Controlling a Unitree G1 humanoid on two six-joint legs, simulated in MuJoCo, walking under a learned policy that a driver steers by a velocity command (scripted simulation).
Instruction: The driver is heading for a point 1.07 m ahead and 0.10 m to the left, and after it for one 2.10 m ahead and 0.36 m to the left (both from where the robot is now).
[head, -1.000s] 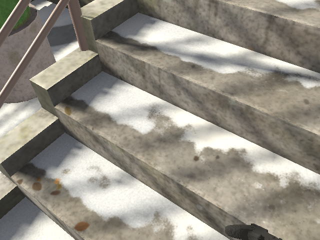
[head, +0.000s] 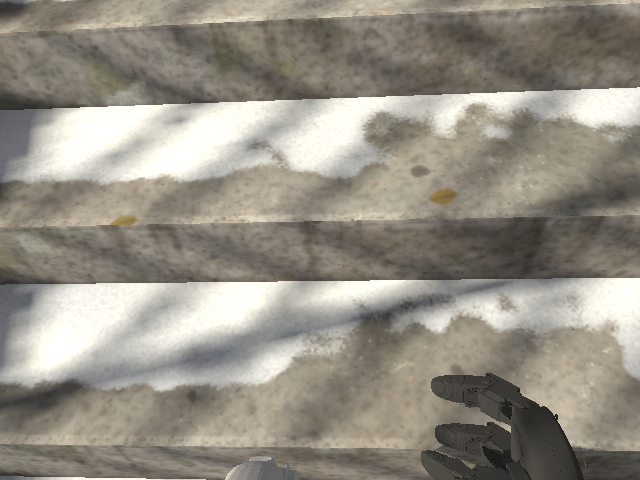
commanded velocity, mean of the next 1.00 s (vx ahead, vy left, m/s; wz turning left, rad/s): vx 0.25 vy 0.00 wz -0.06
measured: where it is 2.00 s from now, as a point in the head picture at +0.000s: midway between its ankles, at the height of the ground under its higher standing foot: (418, 369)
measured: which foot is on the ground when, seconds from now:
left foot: up 0.00-0.02, down 0.04-0.80, up 0.82-1.00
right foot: down 0.00-0.08, up 0.10-0.76, down 0.78-1.00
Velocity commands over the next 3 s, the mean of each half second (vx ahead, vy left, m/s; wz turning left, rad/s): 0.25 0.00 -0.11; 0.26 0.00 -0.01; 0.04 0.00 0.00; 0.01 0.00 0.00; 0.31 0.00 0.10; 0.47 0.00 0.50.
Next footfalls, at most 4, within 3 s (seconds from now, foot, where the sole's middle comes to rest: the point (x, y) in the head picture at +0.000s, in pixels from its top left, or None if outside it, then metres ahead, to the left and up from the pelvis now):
0.04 left None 0.18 0.13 -0.61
0.78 right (487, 353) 0.56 -0.19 -0.44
1.30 left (352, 342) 0.58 0.03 -0.44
2.52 right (623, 166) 0.81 -0.41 -0.27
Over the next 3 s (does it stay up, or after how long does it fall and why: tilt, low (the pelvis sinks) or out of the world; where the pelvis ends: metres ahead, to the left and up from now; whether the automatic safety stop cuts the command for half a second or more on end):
stays up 0.84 -0.29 0.49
